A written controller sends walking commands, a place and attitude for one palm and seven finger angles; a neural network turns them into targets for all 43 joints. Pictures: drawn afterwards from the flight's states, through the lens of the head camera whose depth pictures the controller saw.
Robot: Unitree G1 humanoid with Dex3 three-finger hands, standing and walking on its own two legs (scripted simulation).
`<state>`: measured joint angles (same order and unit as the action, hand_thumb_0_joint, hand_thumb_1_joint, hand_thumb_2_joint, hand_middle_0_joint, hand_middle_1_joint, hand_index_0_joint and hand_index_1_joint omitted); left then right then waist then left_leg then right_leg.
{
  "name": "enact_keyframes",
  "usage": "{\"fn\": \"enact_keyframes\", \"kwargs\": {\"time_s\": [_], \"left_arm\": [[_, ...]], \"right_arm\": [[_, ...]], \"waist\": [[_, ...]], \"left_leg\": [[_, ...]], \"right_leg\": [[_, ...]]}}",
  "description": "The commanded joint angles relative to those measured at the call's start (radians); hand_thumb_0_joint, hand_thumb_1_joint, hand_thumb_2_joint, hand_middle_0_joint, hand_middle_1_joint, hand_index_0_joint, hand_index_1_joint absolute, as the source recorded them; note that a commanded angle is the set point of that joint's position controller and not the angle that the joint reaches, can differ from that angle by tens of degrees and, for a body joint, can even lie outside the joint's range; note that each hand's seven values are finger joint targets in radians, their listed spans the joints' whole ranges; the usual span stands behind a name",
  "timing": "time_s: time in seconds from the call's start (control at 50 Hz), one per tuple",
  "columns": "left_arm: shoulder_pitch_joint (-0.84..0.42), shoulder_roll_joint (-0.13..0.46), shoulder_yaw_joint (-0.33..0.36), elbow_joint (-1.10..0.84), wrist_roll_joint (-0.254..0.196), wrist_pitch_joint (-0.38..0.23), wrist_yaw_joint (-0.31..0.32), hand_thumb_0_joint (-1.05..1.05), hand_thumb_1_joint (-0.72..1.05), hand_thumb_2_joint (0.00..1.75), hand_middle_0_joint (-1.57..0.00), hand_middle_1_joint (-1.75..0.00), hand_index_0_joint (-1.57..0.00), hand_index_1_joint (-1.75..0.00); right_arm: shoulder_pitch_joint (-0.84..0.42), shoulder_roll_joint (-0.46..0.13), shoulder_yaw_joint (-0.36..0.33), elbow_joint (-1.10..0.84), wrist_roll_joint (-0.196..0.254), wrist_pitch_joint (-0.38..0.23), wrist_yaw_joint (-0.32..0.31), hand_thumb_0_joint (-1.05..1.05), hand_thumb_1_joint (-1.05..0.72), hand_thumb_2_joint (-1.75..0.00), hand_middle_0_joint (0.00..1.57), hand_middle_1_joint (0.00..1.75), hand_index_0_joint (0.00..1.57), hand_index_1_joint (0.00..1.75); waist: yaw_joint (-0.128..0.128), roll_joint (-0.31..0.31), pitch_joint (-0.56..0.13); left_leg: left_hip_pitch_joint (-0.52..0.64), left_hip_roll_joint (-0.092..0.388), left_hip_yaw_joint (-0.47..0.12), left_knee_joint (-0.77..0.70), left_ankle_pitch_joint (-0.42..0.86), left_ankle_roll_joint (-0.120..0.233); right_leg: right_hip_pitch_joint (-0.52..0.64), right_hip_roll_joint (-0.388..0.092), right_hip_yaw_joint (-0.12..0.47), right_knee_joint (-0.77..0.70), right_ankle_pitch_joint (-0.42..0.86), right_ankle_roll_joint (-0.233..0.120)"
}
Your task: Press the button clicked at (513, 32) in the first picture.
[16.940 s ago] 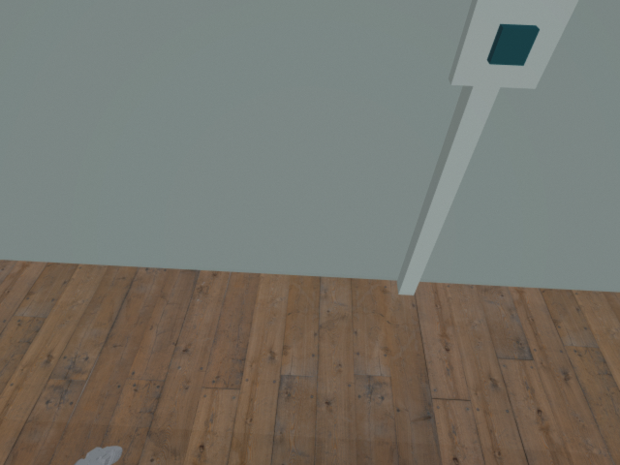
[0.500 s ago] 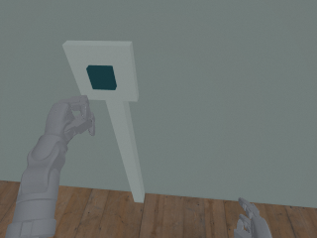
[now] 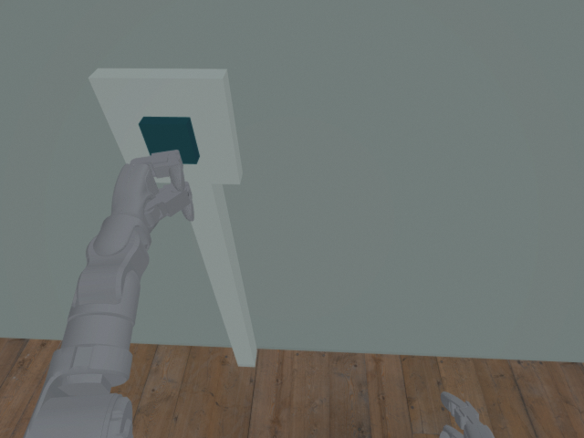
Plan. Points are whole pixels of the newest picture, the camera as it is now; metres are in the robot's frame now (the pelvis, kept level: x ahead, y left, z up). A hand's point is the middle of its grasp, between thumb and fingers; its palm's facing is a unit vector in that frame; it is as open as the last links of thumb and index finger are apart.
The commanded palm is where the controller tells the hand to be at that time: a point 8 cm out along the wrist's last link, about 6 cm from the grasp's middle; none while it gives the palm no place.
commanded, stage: aim a knuckle at the button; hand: left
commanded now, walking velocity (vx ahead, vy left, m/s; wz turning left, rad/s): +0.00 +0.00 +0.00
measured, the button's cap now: (171, 139) +0.48 +0.21 +0.19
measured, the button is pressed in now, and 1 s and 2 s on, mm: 0 0 10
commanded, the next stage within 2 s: press the button with the knuckle in 0.70 s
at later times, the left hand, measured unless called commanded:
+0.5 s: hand (176, 199) +0.37 +0.17 +0.16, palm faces +0.05 -1.00 -0.01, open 3.1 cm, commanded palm +0.35 +0.22 +0.16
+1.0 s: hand (189, 187) +0.40 +0.17 +0.16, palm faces +0.04 -1.00 +0.00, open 3.1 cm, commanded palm +0.38 +0.22 +0.16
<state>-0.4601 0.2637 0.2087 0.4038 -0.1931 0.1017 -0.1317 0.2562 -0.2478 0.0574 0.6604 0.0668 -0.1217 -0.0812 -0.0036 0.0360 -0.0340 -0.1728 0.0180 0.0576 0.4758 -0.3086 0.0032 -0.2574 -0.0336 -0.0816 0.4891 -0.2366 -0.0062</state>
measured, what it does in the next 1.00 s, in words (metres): stands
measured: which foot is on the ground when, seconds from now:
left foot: down 0.00-1.00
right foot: down 0.00-1.00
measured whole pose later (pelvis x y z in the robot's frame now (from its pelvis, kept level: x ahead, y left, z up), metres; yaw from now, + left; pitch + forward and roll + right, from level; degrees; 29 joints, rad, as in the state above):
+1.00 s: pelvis -0.01 +0.00 +0.00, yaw -1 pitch +1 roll +0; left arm -0.56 0.29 0.24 0.58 -0.18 0.02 -0.13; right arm 0.29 -0.25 0.05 0.66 0.07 -0.09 -0.08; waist -0.02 0.03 -0.03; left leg -0.20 0.02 0.07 0.49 -0.30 0.00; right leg -0.29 -0.03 -0.07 0.49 -0.22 -0.01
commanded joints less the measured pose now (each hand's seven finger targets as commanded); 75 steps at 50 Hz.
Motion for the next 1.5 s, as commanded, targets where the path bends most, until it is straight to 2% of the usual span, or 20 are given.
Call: {"fn": "enact_keyframes", "kwargs": {"time_s": [0.0,0.06,0.16,0.26,0.36,0.44,0.5,0.58,0.7,0.76,0.8,0.86,0.94,1.08,1.14,1.22,1.3,1.38,1.44,1.48], "left_arm": [[-0.436,0.204,0.073,-0.174,-0.003,-0.090,-0.001,0.00,0.90,0.90,-1.30,-1.50,-1.30,-1.50],[-0.414,0.193,0.068,-0.199,-0.003,-0.109,-0.005,0.00,0.90,0.90,-1.30,-1.50,-1.30,-1.50],[-0.382,0.159,0.043,-0.197,-0.008,-0.107,-0.012,0.00,0.90,0.90,-1.30,-1.50,-1.30,-1.50],[-0.353,0.203,0.089,-0.240,-0.009,-0.104,0.003,0.00,0.90,0.90,-1.30,-1.50,-1.30,-1.50],[-0.414,0.188,0.058,-0.249,-0.005,-0.102,-0.003,0.00,0.90,0.90,-1.30,-1.50,-1.30,-1.50],[-0.437,0.179,0.050,-0.194,-0.018,-0.094,-0.016,0.00,0.90,0.90,-1.30,-1.50,-1.30,-1.50],[-0.441,0.201,0.063,-0.144,-0.018,-0.091,-0.026,0.00,0.90,0.90,-1.30,-1.50,-1.30,-1.50],[-0.529,0.150,0.006,-0.120,-0.013,-0.105,-0.024,0.00,0.90,0.90,-1.30,-1.50,-1.30,-1.50],[-0.578,0.172,0.028,-0.090,-0.003,-0.139,0.002,0.00,0.90,0.90,-1.30,-1.50,-1.30,-1.50],[-0.489,0.239,0.103,-0.077,0.002,-0.149,0.013,0.00,0.90,0.90,-1.30,-1.50,-1.30,-1.50],[-0.502,0.204,0.067,-0.084,0.005,-0.151,0.007,0.00,0.90,0.90,-1.30,-1.50,-1.30,-1.50],[-0.516,0.216,0.076,-0.059,0.007,-0.150,0.009,0.00,0.90,0.90,-1.30,-1.50,-1.30,-1.50],[-0.580,0.261,0.101,-0.046,0.008,-0.150,0.002,0.00,0.90,0.90,-1.30,-1.50,-1.30,-1.50],[-0.603,0.233,0.075,0.013,0.001,-0.167,-0.028,0.00,0.90,0.90,-1.30,-1.50,-1.30,-1.50],[-0.623,0.227,0.069,0.056,0.003,-0.165,-0.030,0.00,0.90,0.90,-1.30,-1.50,-1.30,-1.50],[-0.672,0.210,0.052,0.062,0.013,-0.182,-0.020,0.00,0.90,0.90,-1.30,-1.50,-1.30,-1.50],[-0.748,0.212,0.047,0.109,0.020,-0.199,-0.005,0.00,0.90,0.90,-1.30,-1.50,-1.30,-1.50],[-0.841,0.172,-0.002,0.145,0.032,-0.219,0.000,0.00,0.90,0.90,-1.30,-1.50,-1.30,-1.50],[-0.885,0.191,0.012,0.219,0.035,-0.239,0.005,0.00,0.90,0.90,-1.30,-1.50,-1.30,-1.50],[-0.943,0.169,-0.011,0.250,0.038,-0.257,0.005,0.00,0.90,0.90,-1.30,-1.50,-1.30,-1.50]], "right_arm": [[-0.077,-0.120,-0.054,-0.138,-0.002,-0.035,-0.012,0.00,-0.90,-0.90,0.20,0.30,0.20,0.30],[-0.081,-0.118,-0.058,-0.152,-0.003,-0.036,-0.007,0.00,-0.90,-0.90,0.20,0.30,0.20,0.30],[-0.080,-0.119,-0.059,-0.153,0.001,-0.033,-0.002,0.00,-0.90,-0.90,0.20,0.30,0.20,0.30],[-0.090,-0.122,-0.061,-0.159,-0.003,-0.032,-0.003,0.00,-0.90,-0.90,0.20,0.30,0.20,0.30],[-0.108,-0.114,-0.052,-0.157,0.001,-0.029,-0.013,0.00,-0.90,-0.90,0.20,0.30,0.20,0.30],[-0.104,-0.119,-0.049,-0.152,0.002,-0.030,-0.021,0.00,-0.90,-0.90,0.20,0.30,0.20,0.30],[-0.103,-0.121,-0.046,-0.149,0.004,-0.026,-0.024,0.00,-0.90,-0.90,0.20,0.30,0.20,0.30],[-0.099,-0.119,-0.044,-0.146,0.005,-0.030,-0.023,0.00,-0.90,-0.90,0.20,0.30,0.20,0.30],[-0.081,-0.121,-0.046,-0.140,-0.001,-0.033,-0.018,0.00,-0.90,-0.90,0.20,0.30,0.20,0.30],[-0.076,-0.125,-0.049,-0.150,-0.007,-0.027,-0.014,0.00,-0.90,-0.90,0.20,0.30,0.20,0.30],[-0.077,-0.119,-0.047,-0.150,-0.003,-0.025,-0.010,0.00,-0.90,-0.90,0.20,0.30,0.20,0.30],[-0.058,-0.126,-0.053,-0.143,-0.002,-0.021,-0.011,0.00,-0.90,-0.90,0.20,0.30,0.20,0.30],[-0.044,-0.133,-0.055,-0.133,-0.003,-0.018,-0.018,0.00,-0.90,-0.90,0.20,0.30,0.20,0.30],[-0.011,-0.137,-0.062,-0.118,-0.002,-0.020,-0.016,0.00,-0.90,-0.90,0.20,0.30,0.20,0.30],[0.004,-0.141,-0.064,-0.112,-0.001,-0.017,-0.013,0.00,-0.90,-0.90,0.20,0.30,0.20,0.30],[0.011,-0.138,-0.067,-0.110,-0.003,-0.014,-0.009,0.00,-0.90,-0.90,0.20,0.30,0.20,0.30],[0.026,-0.143,-0.067,-0.096,-0.006,-0.011,-0.007,0.00,-0.90,-0.90,0.20,0.30,0.20,0.30],[0.034,-0.138,-0.066,-0.081,-0.007,-0.012,-0.006,0.00,-0.90,-0.90,0.20,0.30,0.20,0.30],[0.050,-0.146,-0.065,-0.066,-0.010,-0.014,-0.006,0.00,-0.90,-0.90,0.20,0.30,0.20,0.30],[0.059,-0.143,-0.062,-0.059,-0.012,-0.019,-0.005,0.00,-0.90,-0.90,0.20,0.30,0.20,0.30]], "waist": [[-0.002,-0.027,-0.249],[0.010,-0.009,-0.289],[0.004,-0.025,-0.248],[0.016,-0.062,-0.261],[-0.004,-0.003,-0.219],[-0.014,-0.063,-0.208],[-0.011,-0.037,-0.206],[-0.031,-0.019,-0.197],[-0.021,-0.013,-0.250],[0.012,-0.068,-0.298],[0.001,-0.024,-0.268],[-0.007,-0.063,-0.248],[-0.018,-0.050,-0.259],[-0.031,-0.009,-0.281],[-0.038,-0.047,-0.269],[-0.041,-0.005,-0.291],[-0.058,-0.047,-0.272],[-0.079,0.005,-0.283],[-0.086,-0.037,-0.271],[-0.097,-0.017,-0.278]], "left_leg": [[0.012,-0.009,-0.043,-0.048,0.322,0.015],[0.028,-0.007,-0.045,-0.048,0.355,0.015],[0.017,-0.005,-0.045,-0.056,0.339,0.014],[0.012,-0.006,-0.042,-0.060,0.323,0.018],[0.012,-0.011,-0.040,-0.065,0.256,0.020],[0.004,-0.010,-0.046,-0.061,0.223,0.026],[-0.011,-0.014,-0.044,-0.060,0.198,0.024],[-0.002,-0.013,-0.057,-0.056,0.172,0.022],[-0.002,-0.013,-0.062,-0.049,0.200,0.019],[-0.024,-0.011,-0.049,-0.049,0.253,0.022],[-0.023,-0.010,-0.041,-0.050,0.266,0.020],[-0.029,-0.006,-0.046,-0.052,0.258,0.022],[-0.032,-0.009,-0.041,-0.051,0.235,0.025],[-0.012,-0.011,-0.039,-0.036,0.283,0.025],[-0.023,-0.009,-0.044,-0.029,0.285,0.025],[-0.006,-0.010,-0.045,-0.022,0.310,0.022],[-0.020,-0.008,-0.055,-0.021,0.275,0.023],[0.000,-0.008,-0.059,-0.012,0.271,0.020],[-0.021,-0.008,-0.070,-0.008,0.237,0.021],[-0.016,-0.008,-0.077,-0.007,0.227,0.017]], "right_leg": [[0.147,0.015,0.041,-0.036,0.317,-0.022],[0.174,0.014,0.041,-0.027,0.344,-0.027],[0.157,0.017,0.035,-0.034,0.332,-0.026],[0.178,0.016,0.038,-0.037,0.328,-0.023],[0.142,0.016,0.044,-0.054,0.262,-0.024],[0.126,0.018,0.043,-0.063,0.232,-0.021],[0.117,0.014,0.047,-0.063,0.208,-0.020],[0.071,0.016,0.042,-0.061,0.165,-0.023],[0.088,0.014,0.045,-0.043,0.187,-0.026],[0.165,0.012,0.050,-0.029,0.258,-0.023],[0.149,0.012,0.050,-0.031,0.281,-0.024],[0.138,0.018,0.046,-0.036,0.269,-0.023],[0.140,0.018,0.054,-0.046,0.250,-0.022],[0.124,0.020,0.052,-0.036,0.303,-0.026],[0.108,0.024,0.046,-0.033,0.298,-0.025],[0.094,0.023,0.045,-0.021,0.312,-0.027],[0.067,0.025,0.043,-0.022,0.274,-0.025],[0.028,0.024,0.045,-0.018,0.257,-0.025],[0.009,0.027,0.042,-0.016,0.218,-0.026],[-0.012,0.026,0.041,-0.010,0.204,-0.026]]}}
